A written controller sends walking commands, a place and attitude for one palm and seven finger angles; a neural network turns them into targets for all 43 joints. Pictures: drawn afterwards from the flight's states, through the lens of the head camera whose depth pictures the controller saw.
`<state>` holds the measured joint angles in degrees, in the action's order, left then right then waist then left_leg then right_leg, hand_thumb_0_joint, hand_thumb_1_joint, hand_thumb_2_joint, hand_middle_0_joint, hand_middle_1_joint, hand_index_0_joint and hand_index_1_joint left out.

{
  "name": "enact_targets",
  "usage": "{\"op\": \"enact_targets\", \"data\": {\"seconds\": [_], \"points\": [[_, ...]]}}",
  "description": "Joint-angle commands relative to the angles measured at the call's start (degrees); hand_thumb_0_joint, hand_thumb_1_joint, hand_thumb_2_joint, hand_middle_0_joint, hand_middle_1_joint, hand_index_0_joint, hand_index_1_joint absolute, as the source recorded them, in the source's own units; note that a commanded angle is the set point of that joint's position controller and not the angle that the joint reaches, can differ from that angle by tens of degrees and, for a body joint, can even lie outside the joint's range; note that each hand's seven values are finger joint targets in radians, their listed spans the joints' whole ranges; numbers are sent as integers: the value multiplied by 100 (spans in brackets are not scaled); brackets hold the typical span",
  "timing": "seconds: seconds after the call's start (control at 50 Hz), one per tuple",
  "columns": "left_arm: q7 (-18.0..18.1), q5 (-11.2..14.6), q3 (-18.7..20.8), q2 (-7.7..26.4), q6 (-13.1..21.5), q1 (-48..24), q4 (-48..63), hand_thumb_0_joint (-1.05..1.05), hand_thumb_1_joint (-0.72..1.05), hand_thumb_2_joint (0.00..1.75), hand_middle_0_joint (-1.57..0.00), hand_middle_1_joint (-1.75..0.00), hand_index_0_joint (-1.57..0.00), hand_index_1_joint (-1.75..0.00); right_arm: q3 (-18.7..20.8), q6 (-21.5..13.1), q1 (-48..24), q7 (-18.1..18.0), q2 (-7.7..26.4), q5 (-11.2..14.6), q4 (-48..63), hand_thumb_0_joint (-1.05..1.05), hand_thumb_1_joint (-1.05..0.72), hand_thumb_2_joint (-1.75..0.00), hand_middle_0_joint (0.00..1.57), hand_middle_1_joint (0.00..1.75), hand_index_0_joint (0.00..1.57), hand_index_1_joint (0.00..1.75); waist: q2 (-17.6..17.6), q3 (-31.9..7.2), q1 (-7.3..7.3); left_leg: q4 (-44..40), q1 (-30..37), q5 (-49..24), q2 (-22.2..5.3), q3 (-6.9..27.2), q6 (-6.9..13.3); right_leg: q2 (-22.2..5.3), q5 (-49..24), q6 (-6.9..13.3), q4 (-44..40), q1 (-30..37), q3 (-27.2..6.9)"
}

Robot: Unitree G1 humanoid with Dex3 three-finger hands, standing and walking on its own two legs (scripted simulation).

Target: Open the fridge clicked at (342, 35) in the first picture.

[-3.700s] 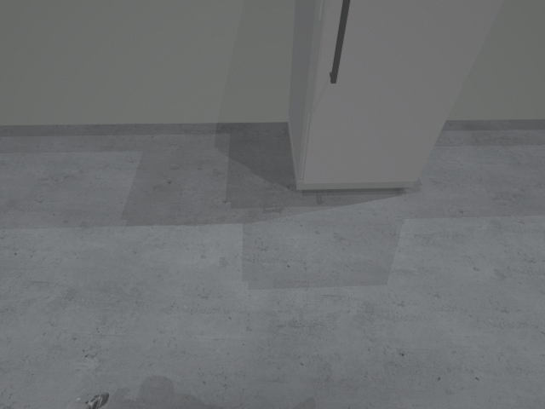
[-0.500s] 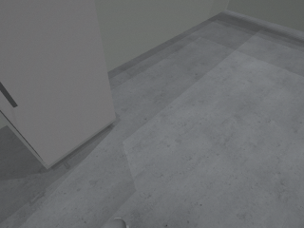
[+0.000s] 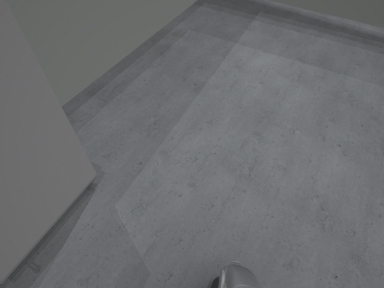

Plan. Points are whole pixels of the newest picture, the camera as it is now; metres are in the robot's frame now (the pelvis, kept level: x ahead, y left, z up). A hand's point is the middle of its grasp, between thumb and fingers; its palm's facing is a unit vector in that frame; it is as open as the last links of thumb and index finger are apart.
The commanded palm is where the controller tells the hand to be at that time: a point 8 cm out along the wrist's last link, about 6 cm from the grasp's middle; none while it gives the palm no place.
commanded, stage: turn to face it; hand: left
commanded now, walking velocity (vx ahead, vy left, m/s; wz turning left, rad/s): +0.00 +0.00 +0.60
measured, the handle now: out of the picture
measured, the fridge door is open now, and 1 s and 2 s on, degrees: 0 0 0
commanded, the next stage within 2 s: take the last steps up to it in 2.00 s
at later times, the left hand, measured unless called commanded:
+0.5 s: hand (118, 273) +0.18 +0.18 -0.19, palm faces +0.18 -0.98 -0.11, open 7.3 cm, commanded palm none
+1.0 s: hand out of the picture +0.10 +0.21 -0.15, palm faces +0.45 -0.84 -0.29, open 7.3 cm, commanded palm none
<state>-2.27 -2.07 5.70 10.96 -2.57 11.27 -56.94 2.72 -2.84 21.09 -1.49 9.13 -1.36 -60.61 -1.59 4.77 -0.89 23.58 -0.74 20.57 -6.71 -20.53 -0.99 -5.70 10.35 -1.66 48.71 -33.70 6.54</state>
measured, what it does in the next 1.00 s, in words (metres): steps on the spot, turning left: right foot, then left foot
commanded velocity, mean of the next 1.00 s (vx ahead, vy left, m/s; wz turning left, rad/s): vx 0.00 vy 0.00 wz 0.60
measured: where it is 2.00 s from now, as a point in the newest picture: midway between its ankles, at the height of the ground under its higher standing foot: outside the picture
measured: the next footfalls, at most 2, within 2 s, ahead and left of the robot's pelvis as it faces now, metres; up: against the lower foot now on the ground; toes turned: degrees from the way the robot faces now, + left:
right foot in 0.10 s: +0.18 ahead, -0.13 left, +0.00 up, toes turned -10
left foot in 0.48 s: +0.13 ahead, +0.11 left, +0.00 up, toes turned +20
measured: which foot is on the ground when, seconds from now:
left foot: down 0.00-0.10, up 0.12-0.46, down 0.48-1.00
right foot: up 0.00-0.08, down 0.10-0.48, up 0.50-1.00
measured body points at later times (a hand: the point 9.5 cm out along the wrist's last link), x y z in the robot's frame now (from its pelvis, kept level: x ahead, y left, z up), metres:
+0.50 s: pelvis +0.08 +0.01 -0.03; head +0.09 +0.04 +0.42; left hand +0.17 +0.24 -0.18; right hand +0.15 -0.23 -0.16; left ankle +0.10 +0.10 -0.74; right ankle +0.14 -0.12 -0.74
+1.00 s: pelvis +0.09 -0.03 -0.01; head +0.12 -0.03 +0.44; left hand +0.07 +0.26 -0.13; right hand +0.26 -0.24 -0.15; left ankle +0.10 +0.10 -0.74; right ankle +0.14 -0.15 -0.74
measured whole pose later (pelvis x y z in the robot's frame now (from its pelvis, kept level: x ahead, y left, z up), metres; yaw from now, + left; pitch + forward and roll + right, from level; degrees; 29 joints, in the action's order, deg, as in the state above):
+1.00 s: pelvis +0.09 -0.03 -0.01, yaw +27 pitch +1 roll +0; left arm 0.9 -0.5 3.7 12.9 -2.4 8.6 -50.9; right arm 4.4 2.9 11.3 0.7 14.2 -1.2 -52.6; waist 1.8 2.8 -2.1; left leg 29.6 -21.0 9.1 4.0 6.2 0.6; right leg -1.6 20.4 -3.7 34.5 -16.0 0.6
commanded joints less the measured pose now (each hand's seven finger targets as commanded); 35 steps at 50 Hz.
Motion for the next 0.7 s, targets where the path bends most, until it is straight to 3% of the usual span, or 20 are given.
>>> {"op": "enact_targets", "data": {"seconds": [0.0,0.02,0.04,0.06,0.08,0.1,0.12,0.14,0.16,0.2,0.34,0.4,0.42,0.44,0.46,0.48,0.5,0.52,0.58,0.68], "points": [[54,17,-84,67,264,-248,484,0,90,90,-20,-30,-20,-30,221,-13,252,-23,860,-22,191,0,-90,-90,20,30,20,30,1146,-160,-15,309,-28,-4690,-1353,386,583,423,131,243,-987,771,291],[100,-2,-104,139,330,186,348,0,90,90,-20,-30,-20,-30,208,1,240,-11,896,-3,161,0,-90,-90,20,30,20,30,1107,-473,175,885,-48,-4925,-1254,380,488,563,-63,302,-1394,1473,392],[157,-21,-71,361,421,813,124,0,90,90,-20,-30,-20,-30,176,2,226,14,860,42,142,0,-90,-90,20,30,20,30,791,-901,500,1803,-490,-4479,-1048,353,284,474,-920,330,-2009,2658,308],[263,-44,32,970,524,1401,-65,0,90,90,-20,-30,-20,-30,91,5,446,63,483,134,165,0,-90,-90,20,30,20,30,-462,-1702,696,3217,-1910,-1925,-534,385,12,-878,-3171,694,-1847,4386,-1060],[298,94,5,1266,568,1623,-190,0,90,90,-20,-30,-20,-30,33,50,590,19,246,166,240,0,-90,-90,20,30,20,30,-932,-2195,582,4491,-2493,1544,77,1078,-126,-2038,-5752,1341,-1768,4733,-2058],[348,149,-54,1198,549,1346,-130,0,90,90,-20,-30,-20,-30,23,109,340,-37,217,153,264,0,-90,-90,20,30,20,30,-309,-1934,562,4672,-2480,1533,22,1821,-64,-2011,-5737,1476,-2027,4109,-1638],[367,133,-65,1196,550,918,-25,0,90,90,-20,-30,-20,-30,4,189,438,-23,184,139,221,0,-90,-90,20,30,20,30,-1107,-1850,387,4818,-2517,1374,-32,1986,-96,-2029,-4373,1427,-2401,3631,-1883],[393,130,-142,964,518,437,89,0,90,90,-20,-30,-20,-30,31,270,396,-21,309,98,140,0,-90,-90,20,30,20,30,-963,-1364,271,4773,-2437,1149,-113,2028,-113,-1867,-3357,1272,-2721,2971,-1630],[421,125,-207,780,481,16,173,0,90,90,-20,-30,-20,-30,19,336,338,-5,290,72,61,0,-90,-90,20,30,20,30,-485,-952,102,4645,-2364,869,-155,2004,-133,-1697,-2745,1150,-2865,2393,-1174],[451,101,-221,679,419,-451,312,0,90,90,-20,-30,-20,-30,13,463,450,40,183,64,21,0,-90,-90,20,30,20,30,-477,-618,-135,4228,-2164,620,-138,1871,-168,-1518,-1805,967,-3077,1648,-508],[472,49,-75,820,251,-521,534,0,90,90,-20,-30,-20,-30,89,527,-88,199,235,30,494,0,-90,-90,20,30,20,30,-717,-375,-16,3003,-2228,477,-69,1424,-171,-1610,218,841,-3134,1509,-10],[466,57,-13,854,198,-490,608,0,90,90,-20,-30,-20,-30,132,478,-51,225,319,14,621,0,-90,-90,20,30,20,30,-511,-418,-109,1838,-1788,-48,31,1255,-133,-1558,448,621,-2477,1451,239],[447,98,-15,797,164,-464,641,0,90,90,-20,-30,-20,-30,163,454,102,232,414,-4,611,0,-90,-90,20,30,20,30,-196,-447,-181,1159,-1419,-499,103,1240,-107,-1382,667,447,-1973,1251,402],[409,143,-31,607,102,-384,753,0,90,90,-20,-30,-20,-30,236,419,236,235,755,-31,645,0,-90,-90,20,30,20,30,895,-354,-239,276,-1348,-590,-328,2186,123,-884,1305,164,-1039,793,603],[363,171,-58,261,65,-403,994,0,90,90,-20,-30,-20,-30,374,370,334,199,1347,-78,794,0,-90,-90,20,30,20,30,2410,-221,-348,-814,-1326,-1130,-1621,4241,800,-131,2517,-253,320,-164,656],[358,87,-101,373,55,-839,1154,0,90,90,-20,-30,-20,-30,412,340,381,142,1524,-93,784,0,-90,-90,20,30,20,30,1987,-301,-508,-1124,-1487,-946,-1978,4930,1202,-60,2499,-190,1491,-271,-53],[341,66,-36,295,77,-890,1123,0,90,90,-20,-30,-20,-30,413,318,150,88,1474,-68,790,0,-90,-90,20,30,20,30,1608,-505,-362,-1051,-1448,-753,-1717,4740,1106,-43,2057,-177,2068,-472,-454],[299,69,-5,372,105,-699,1022,0,90,90,-20,-30,-20,-30,351,292,-270,65,1361,-41,904,0,-90,-90,20,30,20,30,1367,-585,-171,-888,-1343,-728,-1394,4202,967,-85,1541,-195,2228,-493,-585],[259,93,26,490,136,-245,721,0,90,90,-20,-30,-20,-30,263,186,-645,21,1127,12,1022,0,-90,-90,20,30,20,30,924,-934,10,-529,-781,-2285,-797,3168,824,-83,926,-309,1907,-200,-586],[314,139,-12,591,106,-371,741,0,90,90,-20,-30,-20,-30,336,246,-372,41,1310,19,935,0,-90,-90,20,30,20,30,690,-1024,-174,-402,-170,-3059,-807,3411,1065,48,1235,-404,1085,2,-615]]}}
